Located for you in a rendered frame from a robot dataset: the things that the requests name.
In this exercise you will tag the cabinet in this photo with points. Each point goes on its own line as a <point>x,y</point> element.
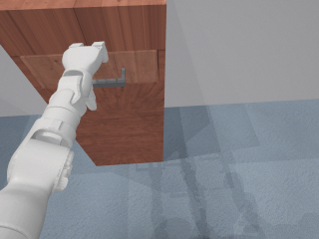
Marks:
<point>127,126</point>

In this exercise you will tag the left robot forearm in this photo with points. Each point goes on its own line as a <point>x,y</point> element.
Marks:
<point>61,117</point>

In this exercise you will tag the drawer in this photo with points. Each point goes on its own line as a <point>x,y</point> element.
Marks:
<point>141,67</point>

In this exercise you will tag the handle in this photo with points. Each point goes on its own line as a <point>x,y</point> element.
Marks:
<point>111,83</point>

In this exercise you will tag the robot left hand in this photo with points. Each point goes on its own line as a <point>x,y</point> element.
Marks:
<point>88,58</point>

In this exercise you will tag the robot left upper arm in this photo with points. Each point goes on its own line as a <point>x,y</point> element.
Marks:
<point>40,169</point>

